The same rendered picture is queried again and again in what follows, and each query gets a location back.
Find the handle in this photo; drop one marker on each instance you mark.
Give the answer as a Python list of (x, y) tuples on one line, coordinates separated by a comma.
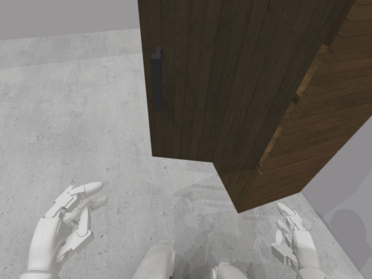
[(156, 67)]

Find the robot left hand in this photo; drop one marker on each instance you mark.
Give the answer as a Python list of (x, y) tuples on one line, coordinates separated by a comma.
[(46, 252)]

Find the right robot thigh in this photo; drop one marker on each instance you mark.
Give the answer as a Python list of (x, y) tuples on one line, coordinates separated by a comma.
[(226, 272)]

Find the robot right hand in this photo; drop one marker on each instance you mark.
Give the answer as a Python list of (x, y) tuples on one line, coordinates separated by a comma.
[(303, 253)]

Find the cupboard door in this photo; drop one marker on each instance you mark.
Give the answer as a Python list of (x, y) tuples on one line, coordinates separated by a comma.
[(230, 69)]

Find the left robot thigh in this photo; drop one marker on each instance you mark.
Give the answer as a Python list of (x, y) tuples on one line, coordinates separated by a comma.
[(158, 263)]

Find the robot thigh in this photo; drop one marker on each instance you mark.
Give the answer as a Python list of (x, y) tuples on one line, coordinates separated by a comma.
[(226, 272), (158, 263)]

